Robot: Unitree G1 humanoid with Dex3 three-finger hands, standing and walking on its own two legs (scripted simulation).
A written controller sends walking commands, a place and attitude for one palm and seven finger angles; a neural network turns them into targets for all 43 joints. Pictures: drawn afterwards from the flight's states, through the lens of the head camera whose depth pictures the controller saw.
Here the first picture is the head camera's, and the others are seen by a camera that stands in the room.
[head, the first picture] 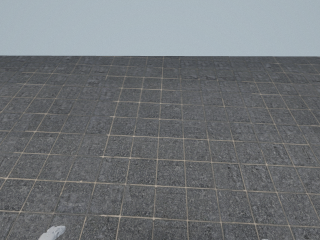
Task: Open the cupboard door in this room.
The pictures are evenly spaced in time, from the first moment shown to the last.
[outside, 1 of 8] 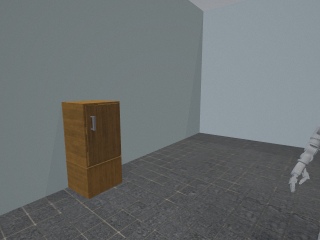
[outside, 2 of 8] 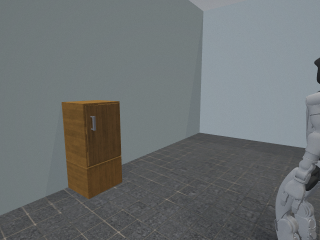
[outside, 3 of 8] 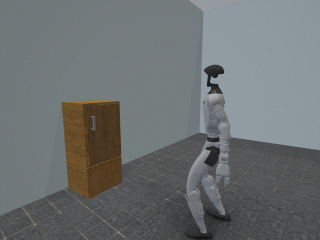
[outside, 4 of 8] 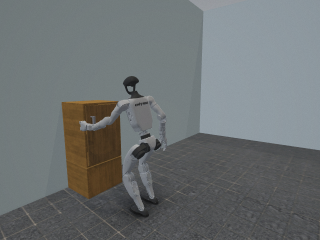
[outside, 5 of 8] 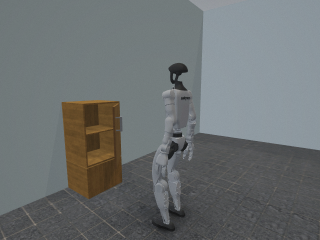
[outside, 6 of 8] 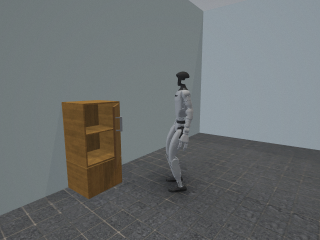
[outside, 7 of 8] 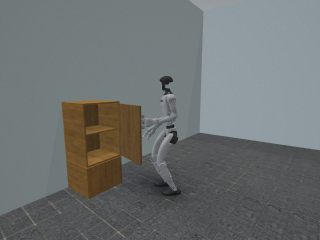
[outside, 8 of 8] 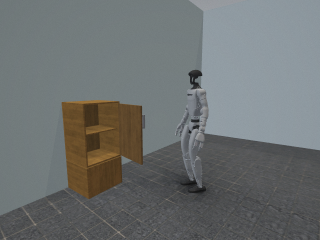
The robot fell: no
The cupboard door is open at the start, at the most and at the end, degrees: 0 80 80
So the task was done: yes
